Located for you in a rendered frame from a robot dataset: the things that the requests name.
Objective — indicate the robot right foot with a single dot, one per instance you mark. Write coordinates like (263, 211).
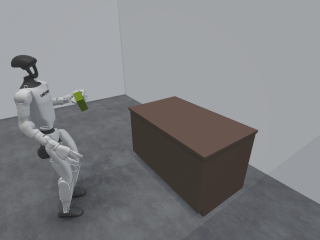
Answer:
(73, 213)

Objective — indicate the table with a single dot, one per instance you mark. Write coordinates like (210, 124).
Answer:
(202, 155)

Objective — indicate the left robot hand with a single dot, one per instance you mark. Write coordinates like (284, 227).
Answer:
(85, 96)

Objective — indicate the left robot forearm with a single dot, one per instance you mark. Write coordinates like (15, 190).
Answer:
(61, 100)

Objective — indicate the right robot forearm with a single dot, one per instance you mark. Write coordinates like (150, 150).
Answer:
(39, 137)

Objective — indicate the right robot hand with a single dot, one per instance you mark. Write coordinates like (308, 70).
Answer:
(63, 151)

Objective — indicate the right robot upper arm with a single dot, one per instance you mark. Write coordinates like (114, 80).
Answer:
(22, 99)

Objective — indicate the robot head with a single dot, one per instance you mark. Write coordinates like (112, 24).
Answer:
(25, 62)

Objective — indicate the sponge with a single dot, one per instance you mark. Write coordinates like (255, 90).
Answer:
(80, 101)

